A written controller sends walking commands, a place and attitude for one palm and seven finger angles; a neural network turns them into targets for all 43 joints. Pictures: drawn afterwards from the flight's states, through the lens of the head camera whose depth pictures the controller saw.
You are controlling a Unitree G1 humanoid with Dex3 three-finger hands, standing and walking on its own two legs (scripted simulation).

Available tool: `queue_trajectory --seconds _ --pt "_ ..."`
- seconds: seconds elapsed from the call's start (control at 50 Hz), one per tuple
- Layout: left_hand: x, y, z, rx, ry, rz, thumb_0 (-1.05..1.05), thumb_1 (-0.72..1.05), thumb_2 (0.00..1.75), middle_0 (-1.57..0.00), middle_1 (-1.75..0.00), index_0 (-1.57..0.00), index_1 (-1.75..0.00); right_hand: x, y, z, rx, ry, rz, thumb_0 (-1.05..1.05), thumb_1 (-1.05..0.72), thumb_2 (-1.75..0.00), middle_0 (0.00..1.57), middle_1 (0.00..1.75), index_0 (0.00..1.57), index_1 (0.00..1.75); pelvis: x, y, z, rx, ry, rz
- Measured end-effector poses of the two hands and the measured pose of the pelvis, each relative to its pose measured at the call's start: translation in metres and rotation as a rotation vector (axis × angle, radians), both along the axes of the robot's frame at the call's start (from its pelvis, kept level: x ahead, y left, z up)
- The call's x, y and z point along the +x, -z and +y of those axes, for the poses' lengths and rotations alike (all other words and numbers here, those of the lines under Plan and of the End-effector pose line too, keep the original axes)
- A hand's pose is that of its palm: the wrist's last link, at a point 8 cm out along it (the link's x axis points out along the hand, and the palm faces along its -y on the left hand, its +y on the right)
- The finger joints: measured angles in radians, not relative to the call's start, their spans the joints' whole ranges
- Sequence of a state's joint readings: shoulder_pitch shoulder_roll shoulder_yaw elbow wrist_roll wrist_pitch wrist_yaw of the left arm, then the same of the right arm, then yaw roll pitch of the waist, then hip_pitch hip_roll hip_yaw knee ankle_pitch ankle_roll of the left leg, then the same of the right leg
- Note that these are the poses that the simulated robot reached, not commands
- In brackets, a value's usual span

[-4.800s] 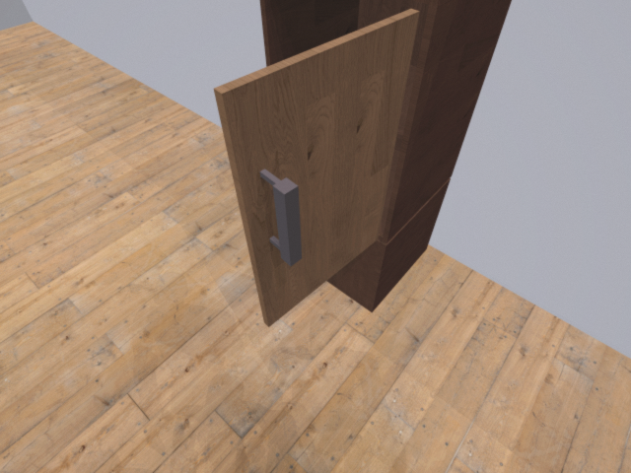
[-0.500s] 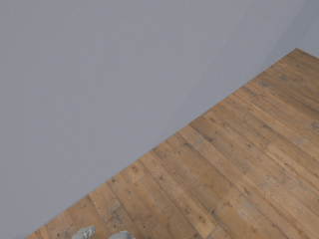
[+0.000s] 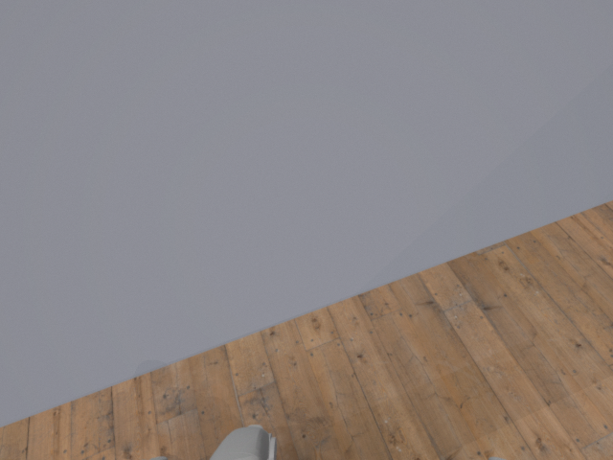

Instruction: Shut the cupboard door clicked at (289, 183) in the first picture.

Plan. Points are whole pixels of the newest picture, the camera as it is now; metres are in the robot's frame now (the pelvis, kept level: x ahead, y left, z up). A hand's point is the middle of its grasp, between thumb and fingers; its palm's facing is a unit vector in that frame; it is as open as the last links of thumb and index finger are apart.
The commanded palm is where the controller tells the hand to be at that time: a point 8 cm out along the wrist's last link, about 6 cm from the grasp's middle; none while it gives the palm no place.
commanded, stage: turn to face it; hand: left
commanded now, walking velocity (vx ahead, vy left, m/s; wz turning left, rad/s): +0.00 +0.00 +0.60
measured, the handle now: out of the picture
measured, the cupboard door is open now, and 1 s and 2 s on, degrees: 84 84 84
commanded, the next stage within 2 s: none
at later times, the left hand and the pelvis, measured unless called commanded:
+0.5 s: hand out of the picture +0.06 +0.20 -0.16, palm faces +0.32 -0.89 -0.32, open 7.4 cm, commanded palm none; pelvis +0.04 -0.04 -0.02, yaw +18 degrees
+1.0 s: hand out of the picture -0.02 +0.17 -0.18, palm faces +0.61 -0.75 -0.25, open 7.4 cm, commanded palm none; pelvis +0.05 -0.05 -0.01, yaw +37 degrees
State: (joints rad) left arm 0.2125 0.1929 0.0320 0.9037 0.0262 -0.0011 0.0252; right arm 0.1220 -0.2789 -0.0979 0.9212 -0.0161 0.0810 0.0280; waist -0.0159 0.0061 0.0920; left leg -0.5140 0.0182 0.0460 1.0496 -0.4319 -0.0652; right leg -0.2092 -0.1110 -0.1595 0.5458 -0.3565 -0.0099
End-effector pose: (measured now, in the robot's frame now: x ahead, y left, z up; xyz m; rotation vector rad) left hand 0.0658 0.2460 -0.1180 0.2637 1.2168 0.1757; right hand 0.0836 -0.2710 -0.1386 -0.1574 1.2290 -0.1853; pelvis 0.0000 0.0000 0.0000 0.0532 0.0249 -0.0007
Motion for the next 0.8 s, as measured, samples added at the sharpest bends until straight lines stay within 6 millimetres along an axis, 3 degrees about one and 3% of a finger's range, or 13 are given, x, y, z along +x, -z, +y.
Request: queue_trajectory --seconds 0.1,0.2,0.26,0.34,0.5,0.64,0.72,0.8 --pt "-0.037 0.013 -0.007 -0.042 -0.109 0.054 0.00 0.91 0.90 -0.20 -0.30 -0.20 -0.30 0.054 -0.007 0.012 -0.007 -0.132 -0.039 0.01 -0.91 -0.90 0.20 0.29 0.19 0.30 0.007 0.002 -0.004 0.001 -0.078 -0.002" --pt "-0.070 0.037 0.005 -0.067 -0.215 0.107 0.00 0.91 0.90 -0.20 -0.30 -0.20 -0.30 0.103 -0.004 0.037 -0.026 -0.255 -0.125 0.01 -0.91 -0.90 0.20 0.29 0.19 0.30 0.014 0.019 0.003 -0.018 -0.152 -0.004" --pt "-0.072 0.036 0.012 -0.048 -0.260 0.117 0.01 0.91 0.90 -0.20 -0.30 -0.20 -0.30 0.109 -0.008 0.045 -0.027 -0.295 -0.136 0.01 -0.91 -0.90 0.20 0.29 0.19 0.30 0.014 0.017 0.000 -0.022 -0.185 -0.013" --pt "-0.055 0.023 0.015 -0.029 -0.295 0.049 0.01 0.91 0.90 -0.20 -0.30 -0.20 -0.30 0.105 -0.008 0.045 -0.019 -0.326 -0.087 0.01 -0.91 -0.90 0.20 0.29 0.20 0.30 0.018 0.009 -0.009 -0.037 -0.229 -0.017" --pt "-0.025 0.006 -0.007 0.044 -0.320 -0.086 0.00 0.91 0.90 -0.20 -0.30 -0.20 -0.30 0.111 0.019 0.017 0.032 -0.352 0.000 0.01 -0.90 -0.90 0.21 0.30 0.20 0.30 0.036 0.017 -0.044 -0.031 -0.319 -0.008" --pt "-0.042 0.000 -0.046 0.008 -0.403 -0.045 0.00 0.91 0.90 -0.20 -0.30 -0.20 -0.30 0.137 0.009 0.008 0.025 -0.409 0.034 0.01 -0.91 -0.90 0.20 0.29 0.19 0.30 0.047 0.004 -0.056 -0.008 -0.420 -0.016" --pt "-0.057 0.007 -0.062 -0.040 -0.469 -0.032 0.00 0.91 0.90 -0.20 -0.30 -0.20 -0.30 0.155 0.000 0.020 0.017 -0.480 0.034 0.01 -0.91 -0.90 0.20 0.29 0.19 0.30 0.052 0.000 -0.057 -0.006 -0.481 -0.014" --pt "-0.082 0.022 -0.063 -0.073 -0.561 -0.024 0.00 0.91 0.90 -0.20 -0.30 -0.20 -0.30 0.176 -0.004 0.046 -0.002 -0.575 0.006 0.01 -0.91 -0.90 0.20 0.29 0.19 0.30 0.052 0.006 -0.051 -0.019 -0.545 -0.019"
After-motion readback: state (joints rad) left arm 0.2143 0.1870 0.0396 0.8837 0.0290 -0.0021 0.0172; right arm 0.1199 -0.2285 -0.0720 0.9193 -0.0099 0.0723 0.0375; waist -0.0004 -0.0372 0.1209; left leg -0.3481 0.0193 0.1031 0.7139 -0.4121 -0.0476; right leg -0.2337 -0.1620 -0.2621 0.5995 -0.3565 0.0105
